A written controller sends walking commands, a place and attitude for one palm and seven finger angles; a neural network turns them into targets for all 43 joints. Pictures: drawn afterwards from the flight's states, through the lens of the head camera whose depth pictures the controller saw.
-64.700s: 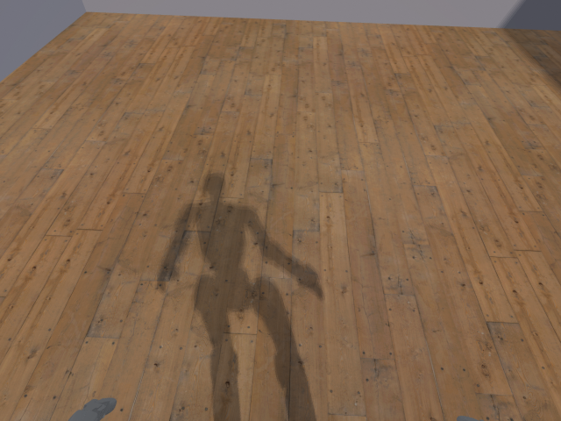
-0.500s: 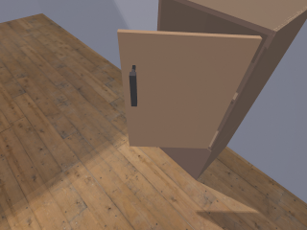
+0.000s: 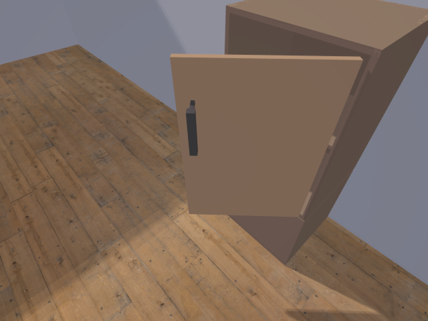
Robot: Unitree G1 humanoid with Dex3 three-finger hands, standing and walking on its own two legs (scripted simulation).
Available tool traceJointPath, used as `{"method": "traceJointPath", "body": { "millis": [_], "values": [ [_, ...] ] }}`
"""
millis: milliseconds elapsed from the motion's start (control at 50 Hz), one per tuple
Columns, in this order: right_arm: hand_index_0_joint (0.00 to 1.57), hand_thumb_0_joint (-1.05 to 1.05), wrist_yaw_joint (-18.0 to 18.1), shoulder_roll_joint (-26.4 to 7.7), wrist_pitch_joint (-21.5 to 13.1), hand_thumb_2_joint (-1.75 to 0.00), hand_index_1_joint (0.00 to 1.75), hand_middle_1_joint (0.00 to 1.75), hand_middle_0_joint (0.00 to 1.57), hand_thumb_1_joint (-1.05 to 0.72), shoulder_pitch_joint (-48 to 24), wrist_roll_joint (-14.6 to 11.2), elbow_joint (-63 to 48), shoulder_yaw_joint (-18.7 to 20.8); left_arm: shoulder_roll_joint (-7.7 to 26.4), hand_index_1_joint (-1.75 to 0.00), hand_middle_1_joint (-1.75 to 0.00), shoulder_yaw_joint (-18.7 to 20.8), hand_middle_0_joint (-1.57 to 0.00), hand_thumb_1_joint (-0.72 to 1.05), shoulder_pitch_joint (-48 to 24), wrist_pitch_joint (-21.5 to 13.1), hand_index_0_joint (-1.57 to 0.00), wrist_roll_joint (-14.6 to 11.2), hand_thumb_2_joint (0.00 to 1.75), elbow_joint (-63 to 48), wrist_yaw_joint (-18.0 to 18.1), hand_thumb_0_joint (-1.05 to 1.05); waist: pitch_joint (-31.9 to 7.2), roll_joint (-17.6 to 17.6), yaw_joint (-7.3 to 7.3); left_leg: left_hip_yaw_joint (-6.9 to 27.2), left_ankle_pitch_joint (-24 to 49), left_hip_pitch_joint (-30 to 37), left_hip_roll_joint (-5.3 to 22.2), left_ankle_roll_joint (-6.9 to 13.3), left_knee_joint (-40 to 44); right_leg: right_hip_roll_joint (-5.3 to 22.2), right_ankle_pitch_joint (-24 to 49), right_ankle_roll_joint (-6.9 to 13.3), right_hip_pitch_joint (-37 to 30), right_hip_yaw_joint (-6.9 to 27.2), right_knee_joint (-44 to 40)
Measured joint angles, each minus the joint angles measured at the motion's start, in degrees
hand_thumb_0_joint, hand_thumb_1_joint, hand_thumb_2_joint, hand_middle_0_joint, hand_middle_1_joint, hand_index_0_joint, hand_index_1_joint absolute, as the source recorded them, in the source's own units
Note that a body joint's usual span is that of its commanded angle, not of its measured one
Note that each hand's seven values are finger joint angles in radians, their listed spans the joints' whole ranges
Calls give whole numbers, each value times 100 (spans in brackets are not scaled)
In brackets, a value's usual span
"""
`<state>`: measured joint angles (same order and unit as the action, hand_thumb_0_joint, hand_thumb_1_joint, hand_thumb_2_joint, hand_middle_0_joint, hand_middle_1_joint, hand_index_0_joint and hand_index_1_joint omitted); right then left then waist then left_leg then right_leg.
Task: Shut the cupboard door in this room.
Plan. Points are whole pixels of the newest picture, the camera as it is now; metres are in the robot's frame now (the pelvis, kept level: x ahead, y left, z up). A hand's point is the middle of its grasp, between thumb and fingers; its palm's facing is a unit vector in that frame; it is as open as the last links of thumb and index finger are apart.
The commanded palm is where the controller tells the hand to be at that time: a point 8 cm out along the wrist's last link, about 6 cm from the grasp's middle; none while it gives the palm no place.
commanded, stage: look again from close up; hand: left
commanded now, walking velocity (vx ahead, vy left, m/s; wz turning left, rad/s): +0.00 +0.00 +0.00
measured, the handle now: (193, 128) +0.54 +0.09 +0.08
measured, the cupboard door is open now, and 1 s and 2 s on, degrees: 45 45 45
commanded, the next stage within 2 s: shuffle to correct the standing spot in 0.14 s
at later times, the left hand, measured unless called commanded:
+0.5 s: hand out of the picture -0.01 +0.16 -0.18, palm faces +0.00 -0.99 -0.16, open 7.4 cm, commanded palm none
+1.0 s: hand out of the picture +0.05 +0.13 -0.19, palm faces +0.00 -1.00 -0.08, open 7.4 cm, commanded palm none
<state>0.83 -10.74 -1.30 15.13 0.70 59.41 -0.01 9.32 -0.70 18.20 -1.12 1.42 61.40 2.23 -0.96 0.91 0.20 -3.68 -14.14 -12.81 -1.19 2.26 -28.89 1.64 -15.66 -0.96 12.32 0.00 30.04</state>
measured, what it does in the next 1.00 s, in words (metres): lifts its right foot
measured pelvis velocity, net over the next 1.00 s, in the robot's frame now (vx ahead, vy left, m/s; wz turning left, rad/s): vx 0.06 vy -0.03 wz -0.04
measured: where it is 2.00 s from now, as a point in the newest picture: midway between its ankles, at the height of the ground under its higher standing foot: outside the picture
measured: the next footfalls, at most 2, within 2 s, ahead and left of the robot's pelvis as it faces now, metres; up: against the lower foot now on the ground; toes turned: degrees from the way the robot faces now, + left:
right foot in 1.32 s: +0.16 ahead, -0.23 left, +0.00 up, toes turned -6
left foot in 1.76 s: +0.11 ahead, -0.02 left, +0.00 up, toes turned +4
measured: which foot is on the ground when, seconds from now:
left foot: down 0.00-1.00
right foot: down 0.00-0.84, up 0.86-1.00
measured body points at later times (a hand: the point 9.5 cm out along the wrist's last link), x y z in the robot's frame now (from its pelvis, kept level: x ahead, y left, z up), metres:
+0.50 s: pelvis +0.01 -0.01 +0.00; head +0.00 +0.00 +0.45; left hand -0.01 +0.21 -0.16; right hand +0.01 -0.25 -0.15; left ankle +0.02 +0.09 -0.74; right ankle +0.01 -0.13 -0.74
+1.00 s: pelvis +0.06 -0.03 +0.00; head +0.07 +0.02 +0.45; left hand +0.05 +0.18 -0.18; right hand +0.10 -0.27 -0.12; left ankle +0.07 +0.04 -0.74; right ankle +0.04 -0.17 -0.65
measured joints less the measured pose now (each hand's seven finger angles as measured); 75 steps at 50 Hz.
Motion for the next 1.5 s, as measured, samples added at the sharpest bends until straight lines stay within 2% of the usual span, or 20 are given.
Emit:
{"method": "traceJointPath", "body": {
  "millis": [220,540,620,700,760,800,840,860,920,960,1020,1100,1160,1260,1300,1320,1340,1400,1440,1500],
  "values": [
    [20,0,-50,-69,4,-90,30,30,20,-91,-95,5,21,-44,216,-30,-30,2,-19,91,-143,31,-20,-15,90,-242,-58,0,78,-171,8,20,173,-13,50,-37,194,-55,190,35,-7,-21,-236],
    [21,0,-4,157,131,-90,30,30,20,-91,288,58,236,41,88,-30,-30,92,-19,91,329,216,-20,76,90,-141,-213,1,26,-327,-6,23,-118,-76,157,-116,-70,-156,-94,148,88,-24,58],
    [21,1,35,164,117,-90,30,30,20,-91,342,51,225,87,25,-30,-30,138,-19,91,465,182,-20,70,90,-169,-236,1,50,-222,10,85,-272,-153,288,-196,-234,-285,-183,235,89,-83,68],
    [21,1,73,165,98,-90,30,30,20,-91,312,40,241,101,-35,-30,-30,188,-19,91,566,99,-20,59,90,-170,-198,1,63,-184,46,92,-874,-428,381,-112,-941,-401,-275,345,31,-184,38],
    [20,1,85,207,88,-90,30,30,20,-91,183,21,240,115,-70,-30,-30,227,-19,91,605,66,-20,83,90,-155,-142,0,110,-280,132,-48,-1310,-666,334,-86,-1529,-429,-270,384,-132,-222,-116],
    [20,1,96,239,53,-90,30,30,20,-91,55,10,195,112,-87,-30,-30,232,-19,90,643,91,-20,86,90,-138,-122,0,139,-351,174,-183,-1142,-644,290,-86,-1267,-450,-295,369,-217,-212,-146],
    [20,1,117,270,-49,-90,30,30,20,-91,-64,12,125,101,-101,-30,-30,233,-19,90,707,149,-20,60,90,-116,-125,0,160,-404,166,-316,-388,-409,271,-38,-512,-487,-456,330,-196,-178,100],
    [20,1,136,313,-102,-90,30,30,20,-91,-131,33,104,99,-93,-30,-30,241,-19,90,707,190,-20,41,90,-69,-137,0,168,-490,148,-390,-218,-387,252,46,-538,-448,-583,317,-60,-148,482],
    [21,0,195,390,-150,-90,30,30,20,-92,-174,68,-10,89,-77,-30,-30,268,-19,91,634,347,-20,102,90,15,-180,1,110,-578,98,-569,-407,-211,306,177,-546,-391,-1074,265,649,-102,2182],
    [21,0,227,378,-175,-90,30,30,20,-93,-109,75,-45,99,-38,-30,-30,310,-19,91,473,391,-20,140,90,-23,-221,1,96,-550,44,-558,-370,-74,355,163,-326,-287,-872,192,1094,-134,2928],
    [21,0,207,362,-175,-90,30,30,20,-93,42,83,-6,86,45,-30,-30,372,-19,91,157,388,-20,142,90,-208,-260,1,145,-512,29,-477,-155,88,412,104,61,-56,-321,79,1580,-95,3353],
    [21,0,152,406,-124,-90,30,30,20,-93,296,99,85,66,151,-30,-30,415,-19,92,-206,385,-20,138,90,-404,-233,1,207,-472,-15,-346,38,202,482,10,417,202,135,-37,1814,-26,3062],
    [21,0,122,436,-68,-90,30,30,20,-92,454,131,132,84,214,-30,-30,427,-19,92,-411,418,-20,106,90,-474,-246,1,279,-402,-101,-280,87,232,555,-87,523,300,125,-88,1716,-91,2421],
    [21,0,82,386,64,-90,30,30,20,-91,590,173,175,186,196,-30,-30,419,-19,92,-691,432,-20,56,90,-571,-284,1,419,-225,-302,-240,-26,112,695,-299,341,226,-112,-66,1227,-334,1071],
    [21,0,76,333,120,-90,30,30,20,-91,650,163,200,236,166,-30,-30,411,-19,92,-754,380,-20,43,90,-628,-304,1,435,-155,-349,-214,-166,-8,744,-414,92,132,80,-27,864,-434,399],
    [21,0,67,313,141,-90,30,30,20,-91,714,146,210,252,172,-30,-30,395,-19,91,-743,314,-20,41,90,-672,-307,1,409,-185,-345,-221,-289,-90,722,-466,-115,133,329,-10,618,-442,-17],
    [21,0,58,268,174,-90,30,30,20,-91,725,118,241,264,138,-30,-30,391,-19,91,-759,226,-20,51,90,-662,-273,1,401,-163,-308,-200,-642,-235,724,-443,-464,111,266,143,569,-439,-106],
    [21,0,74,91,306,-90,30,30,20,-91,599,54,313,280,-88,-30,-30,281,-19,91,-809,83,-20,17,90,-570,-176,0,452,107,-308,175,-1475,-649,603,-315,-1547,-7,160,215,533,-562,65],
    [20,1,64,84,316,-90,30,30,20,-91,514,32,341,264,-114,-30,-30,291,-19,93,-796,-2,-20,-15,90,-554,-84,0,416,93,-259,157,-1442,-799,479,-340,-1980,-19,222,234,389,-594,-84],
    [20,1,40,137,317,-90,30,30,20,-91,337,-6,296,237,-71,-30,-30,252,-20,94,-773,-33,-21,-8,90,-554,-37,-1,360,-11,-176,46,-1219,-879,325,-423,-2130,-26,311,299,251,-605,-255]
  ]
}}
